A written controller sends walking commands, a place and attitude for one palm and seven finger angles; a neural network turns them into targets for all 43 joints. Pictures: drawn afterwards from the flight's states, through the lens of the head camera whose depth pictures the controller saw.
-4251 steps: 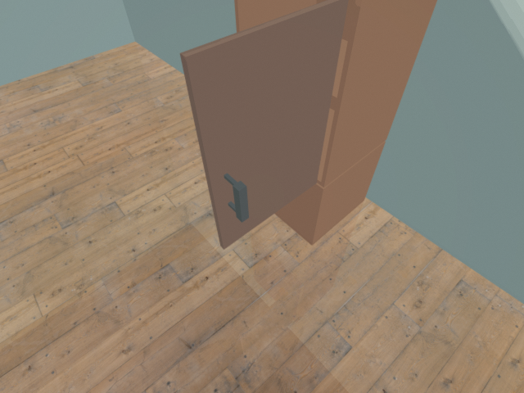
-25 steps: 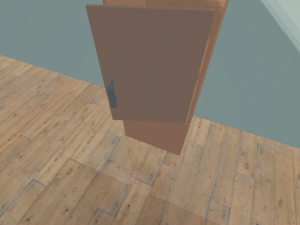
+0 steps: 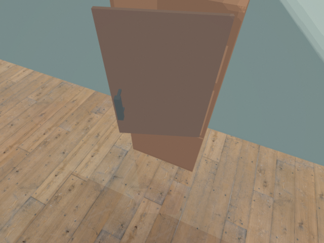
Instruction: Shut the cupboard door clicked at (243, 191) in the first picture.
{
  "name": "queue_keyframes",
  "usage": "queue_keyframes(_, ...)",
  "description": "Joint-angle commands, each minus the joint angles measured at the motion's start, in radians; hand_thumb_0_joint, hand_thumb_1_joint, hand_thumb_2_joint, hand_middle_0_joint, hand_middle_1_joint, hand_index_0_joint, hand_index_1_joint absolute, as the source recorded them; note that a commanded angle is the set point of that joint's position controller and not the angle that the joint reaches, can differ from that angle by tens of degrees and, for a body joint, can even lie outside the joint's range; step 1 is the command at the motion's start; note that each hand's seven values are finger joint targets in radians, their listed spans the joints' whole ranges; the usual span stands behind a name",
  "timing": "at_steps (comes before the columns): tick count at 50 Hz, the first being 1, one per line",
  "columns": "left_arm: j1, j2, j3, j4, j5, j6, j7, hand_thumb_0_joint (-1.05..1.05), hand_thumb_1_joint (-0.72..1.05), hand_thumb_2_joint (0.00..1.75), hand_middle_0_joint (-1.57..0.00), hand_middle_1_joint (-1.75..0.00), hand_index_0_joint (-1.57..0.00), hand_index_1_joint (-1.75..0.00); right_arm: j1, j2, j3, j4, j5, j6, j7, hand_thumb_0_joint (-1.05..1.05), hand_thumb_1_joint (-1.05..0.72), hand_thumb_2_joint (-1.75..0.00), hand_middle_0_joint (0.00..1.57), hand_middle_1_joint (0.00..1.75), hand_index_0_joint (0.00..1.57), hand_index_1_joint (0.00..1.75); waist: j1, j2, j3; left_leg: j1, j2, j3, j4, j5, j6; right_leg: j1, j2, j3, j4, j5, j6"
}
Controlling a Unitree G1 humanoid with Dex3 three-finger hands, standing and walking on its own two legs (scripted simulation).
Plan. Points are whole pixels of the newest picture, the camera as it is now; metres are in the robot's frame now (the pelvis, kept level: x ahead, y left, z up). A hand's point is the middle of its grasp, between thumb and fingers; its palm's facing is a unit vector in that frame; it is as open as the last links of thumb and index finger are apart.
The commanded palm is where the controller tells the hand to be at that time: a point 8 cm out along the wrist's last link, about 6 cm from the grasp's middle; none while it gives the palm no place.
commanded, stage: look again from close up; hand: left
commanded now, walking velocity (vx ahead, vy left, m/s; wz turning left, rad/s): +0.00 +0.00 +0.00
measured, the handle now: (120, 104) +0.63 +0.22 -0.11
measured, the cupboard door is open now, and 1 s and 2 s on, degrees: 20 20 20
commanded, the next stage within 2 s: shuffle to correct the standing spot in 0.42 s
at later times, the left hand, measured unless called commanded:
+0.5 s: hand out of the picture -0.05 +0.17 -0.18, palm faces +0.06 -0.99 -0.16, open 7.4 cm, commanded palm none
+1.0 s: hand out of the picture +0.02 +0.22 -0.18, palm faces +0.05 -0.99 -0.12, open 7.4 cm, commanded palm none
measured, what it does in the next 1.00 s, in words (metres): lifts its right foot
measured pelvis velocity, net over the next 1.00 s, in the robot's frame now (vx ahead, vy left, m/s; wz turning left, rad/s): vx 0.06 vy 0.06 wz -0.01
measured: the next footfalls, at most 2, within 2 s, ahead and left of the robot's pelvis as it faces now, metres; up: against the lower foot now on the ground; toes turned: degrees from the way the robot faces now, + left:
right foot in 1.32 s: +0.29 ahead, -0.10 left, +0.00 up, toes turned -8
left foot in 1.84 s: +0.20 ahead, +0.13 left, +0.00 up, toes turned +6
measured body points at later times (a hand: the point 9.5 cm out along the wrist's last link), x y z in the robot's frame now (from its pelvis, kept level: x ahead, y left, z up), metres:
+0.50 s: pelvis -0.01 +0.02 +0.00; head +0.01 +0.03 +0.45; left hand -0.05 +0.23 -0.16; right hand -0.01 -0.20 -0.16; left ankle +0.02 +0.14 -0.73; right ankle -0.12 -0.08 -0.73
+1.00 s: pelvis +0.06 +0.06 +0.00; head +0.09 +0.08 +0.45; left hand +0.02 +0.27 -0.17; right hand +0.03 -0.15 -0.15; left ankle +0.03 +0.14 -0.73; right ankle +0.00 -0.06 -0.63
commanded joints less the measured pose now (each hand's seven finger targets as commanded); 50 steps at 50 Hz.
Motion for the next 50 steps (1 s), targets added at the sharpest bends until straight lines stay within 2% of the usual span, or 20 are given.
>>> queue_keyframes(1, 0.134, 0.093, 0.013, -0.003, -0.001, -0.004, 0.006, 0.0, 0.9, 0.9, -0.2, -0.3, -0.2, -0.3, 0.064, -0.063, -0.005, -0.026, 0.005, -0.016, 0.004, 0.0, -0.9, -0.9, 0.2, 0.3, 0.2, 0.3, -0.003, -0.006, 0.017, 0.111, 0.056, -0.039, -0.004, 0.329, 0.061, -0.136, -0.132, 0.055, -0.06, 0.582, 0.058)
queue_keyframes(6, 0.128, 0.094, 0.014, -0.005, -0.002, -0.002, 0.005, 0.0, 0.9, 0.9, -0.2, -0.3, -0.2, -0.3, 0.066, -0.065, -0.005, -0.023, 0.004, -0.017, 0.004, 0.0, -0.9, -0.9, 0.2, 0.3, 0.2, 0.3, -0.004, -0.011, 0.021, 0.106, 0.055, -0.043, -0.008, 0.335, 0.063, -0.13, -0.131, 0.048, -0.061, 0.568, 0.056)
queue_keyframes(16, 0.115, 0.093, 0.008, 0.001, -0.003, -0.001, -0.001, 0.0, 0.9, 0.9, -0.2, -0.3, -0.2, -0.3, 0.07, -0.076, -0.004, -0.019, 0.002, -0.021, 0.007, 0.0, -0.9, -0.9, 0.2, 0.3, 0.2, 0.3, -0.004, 0.025, 0.037, 0.115, 0.063, -0.073, -0.054, 0.303, 0.066, -0.156, -0.129, 0.051, -0.091, 0.362, 0.029)
queue_keyframes(25, 0.11, 0.094, 0.004, 0.007, -0.003, -0.003, -0.002, 0.0, 0.9, 0.9, -0.2, -0.3, -0.2, -0.3, 0.08, -0.081, -0.003, -0.016, 0.001, -0.023, 0.012, 0.0, -0.9, -0.9, 0.2, 0.3, 0.2, 0.3, -0.004, 0.015, 0.041, 0.106, 0.063, -0.084, -0.08, 0.263, 0.065, -0.162, -0.131, 0.05, -0.107, 0.284, 0.024)
queue_keyframes(29, 0.128, 0.092, 0.01, 0.02, 0.0, 0.001, -0.008, 0.0, 0.9, 0.9, -0.2, -0.3, -0.2, -0.3, 0.101, -0.084, -0.008, -0.006, -0.004, -0.014, 0.018, 0.0, -0.9, -0.9, 0.2, 0.3, 0.2, 0.3, -0.005, -0.002, 0.048, 0.08, 0.053, -0.077, -0.066, 0.049, 0.064, -0.173, -0.126, 0.049, -0.098, 0.073, 0.006)
queue_keyframes(31, 0.136, 0.104, 0.019, 0.019, 0.001, 0.004, -0.016, 0.0, 0.9, 0.9, -0.2, -0.3, -0.2, -0.3, 0.087, -0.078, -0.015, -0.019, -0.009, -0.011, 0.024, 0.0, -0.9, -0.9, 0.2, 0.3, 0.2, 0.3, -0.001, -0.017, 0.079, 0.004, 0.033, -0.056, -0.032, -0.091, 0.061, -0.185, -0.142, 0.084, -0.118, -0.071, -0.019)
queue_keyframes(34, 0.168, 0.132, 0.035, 0.02, 0.005, 0.005, -0.02, 0.0, 0.9, 0.9, -0.2, -0.3, -0.2, -0.3, 0.043, -0.058, -0.016, -0.053, -0.011, -0.014, 0.033, 0.0, -0.9, -0.9, 0.2, 0.3, 0.2, 0.3, 0.022, -0.131, 0.164, -0.185, -0.007, 0.018, 0.14, -0.145, 0.047, -0.153, -0.224, 0.205, -0.192, -0.172, -0.08)
queue_keyframes(36, 0.184, 0.136, 0.042, 0.022, 0.01, -0.005, -0.021, 0.0, 0.9, 0.9, -0.2, -0.3, -0.2, -0.3, 0.011, -0.05, -0.023, -0.082, -0.015, -0.021, 0.037, 0.0, -0.9, -0.9, 0.2, 0.3, 0.2, 0.3, 0.027, -0.137, 0.21, -0.284, 0.005, 0.038, 0.245, -0.187, 0.043, -0.119, -0.286, 0.252, -0.189, -0.01, -0.127)
queue_keyframes(38, 0.196, 0.139, 0.048, 0.027, 0.018, -0.015, -0.021, 0.0, 0.9, 0.9, -0.2, -0.3, -0.2, -0.3, -0.002, -0.042, -0.027, -0.102, -0.011, -0.03, 0.041, 0.0, -0.9, -0.9, 0.2, 0.3, 0.2, 0.3, 0.02, -0.11, 0.219, -0.299, 0.012, 0.05, 0.253, -0.211, 0.049, -0.097, -0.297, 0.221, -0.132, 0.203, -0.142)
queue_keyframes(39, 0.188, 0.136, 0.047, 0.027, 0.02, -0.017, -0.02, 0.0, 0.9, 0.9, -0.2, -0.3, -0.2, -0.3, 0.021, -0.036, -0.027, -0.099, -0.01, -0.034, 0.041, 0.0, -0.9, -0.9, 0.2, 0.3, 0.2, 0.3, 0.002, -0.085, 0.213, -0.234, 0.01, 0.064, 0.194, -0.198, 0.056, -0.119, -0.281, 0.176, -0.071, 0.298, -0.132)
queue_keyframes(40, 0.148, 0.138, 0.047, 0.018, 0.016, -0.019, -0.022, 0.0, 0.9, 0.9, -0.2, -0.3, -0.2, -0.3, 0.118, -0.033, -0.027, -0.074, -0.011, -0.044, 0.038, 0.0, -0.9, -0.9, 0.2, 0.3, 0.2, 0.3, -0.055, -0.051, 0.161, -0.059, -0.012, 0.079, 0.065, -0.126, 0.069, -0.18, -0.233, 0.097, 0.071, 0.437, -0.1)
queue_keyframes(41, 0.133, 0.114, 0.044, 0.004, 0.009, -0.022, -0.027, 0.0, 0.9, 0.9, -0.2, -0.3, -0.2, -0.3, 0.275, -0.077, -0.037, -0.024, -0.019, -0.057, 0.03, 0.0, -0.9, -0.9, 0.2, 0.3, 0.2, 0.3, -0.104, 0.09, 0.065, 0.18, 0.039, -0.033, -0.009, 0.05, 0.115, -0.297, -0.136, 0.011, 0.326, 0.464, -0.053)
queue_keyframes(42, 0.108, 0.075, 0.038, -0.03, -0.006, -0.03, -0.031, 0.0, 0.9, 0.9, -0.2, -0.3, -0.2, -0.3, 0.433, -0.177, -0.057, 0.017, -0.029, -0.065, 0.019, 0.0, -0.9, -0.9, 0.2, 0.3, 0.2, 0.3, -0.138, 0.338, -0.039, 0.353, 0.281, -0.387, -0.108, 0.248, 0.224, -0.492, -0.007, -0.08, 0.634, 0.054, 0.002)
queue_keyframes(43, 0.024, 0.097, 0.036, -0.059, -0.002, -0.033, -0.026, 0.0, 0.9, 0.9, -0.2, -0.3, -0.2, -0.3, 0.487, -0.185, -0.045, 0.044, -0.021, -0.058, 0.004, 0.0, -0.9, -0.9, 0.2, 0.3, 0.2, 0.3, -0.15, 0.375, -0.033, 0.371, 0.359, -0.512, -0.193, 0.45, 0.266, -0.603, 0.007, 0.014, 0.863, -0.17, -0.011)
queue_keyframes(44, -0.025, 0.108, 0.047, -0.066, -0.003, -0.033, -0.026, 0.0, 0.9, 0.9, -0.2, -0.3, -0.2, -0.3, 0.436, -0.146, -0.036, 0.04, -0.015, -0.057, -0.002, 0.0, -0.9, -0.9, 0.2, 0.3, 0.2, 0.3, -0.123, 0.262, 0.04, 0.277, 0.37, -0.465, -0.19, 0.495, 0.295, -0.644, -0.053, 0.075, 0.95, -0.128, -0.02)
queue_keyframes(45, -0.035, 0.093, 0.048, -0.062, -0.001, -0.032, -0.033, 0.0, 0.9, 0.9, -0.2, -0.3, -0.2, -0.3, 0.363, -0.105, -0.031, 0.014, -0.014, -0.067, -0.001, 0.0, -0.9, -0.9, 0.2, 0.3, 0.2, 0.3, -0.094, 0.113, 0.083, 0.186, 0.368, -0.389, -0.197, 0.481, 0.293, -0.647, -0.088, 0.079, 0.956, -0.062, -0.012)
queue_keyframes(46, -0.022, 0.07, 0.047, -0.055, 0.004, -0.025, -0.04, 0.0, 0.9, 0.9, -0.2, -0.3, -0.2, -0.3, 0.303, -0.091, -0.024, -0.011, -0.015, -0.076, 0.001, 0.0, -0.9, -0.9, 0.2, 0.3, 0.2, 0.3, -0.059, 0.051, 0.093, 0.138, 0.334, -0.31, -0.212, 0.424, 0.266, -0.631, -0.109, 0.081, 0.928, -0.014, 0.003)
queue_keyframes(47, -0.008, 0.048, 0.048, -0.048, 0.01, -0.017, -0.046, 0.0, 0.9, 0.9, -0.2, -0.3, -0.2, -0.3, 0.278, -0.081, -0.022, -0.02, -0.014, -0.083, 0.002, 0.0, -0.9, -0.9, 0.2, 0.3, 0.2, 0.3, -0.038, 0.038, 0.088, 0.093, 0.287, -0.233, -0.228, 0.39, 0.23, -0.596, -0.11, 0.07, 0.893, 0.033, 0.014)
queue_keyframes(48, 0.016, 0.031, 0.046, -0.043, 0.012, -0.006, -0.049, 0.0, 0.9, 0.9, -0.2, -0.3, -0.2, -0.3, 0.254, -0.078, -0.021, -0.024, -0.012, -0.087, 0.004, 0.0, -0.9, -0.9, 0.2, 0.3, 0.2, 0.3, -0.014, 0.076, 0.076, 0.07, 0.256, -0.169, -0.245, 0.364, 0.207, -0.577, -0.107, 0.056, 0.868, 0.071, 0.025)
queue_keyframes(50, 0.024, 0.029, 0.049, -0.05, 0.011, 0.007, -0.055, 0.0, 0.9, 0.9, -0.2, -0.3, -0.2, -0.3, 0.228, -0.07, -0.02, -0.029, -0.006, -0.094, 0.006, 0.0, -0.9, -0.9, 0.2, 0.3, 0.2, 0.3, 0.009, 0.13, 0.066, 0.052, 0.219, -0.099, -0.275, 0.348, 0.192, -0.58, -0.11, 0.042, 0.815, 0.136, 0.04)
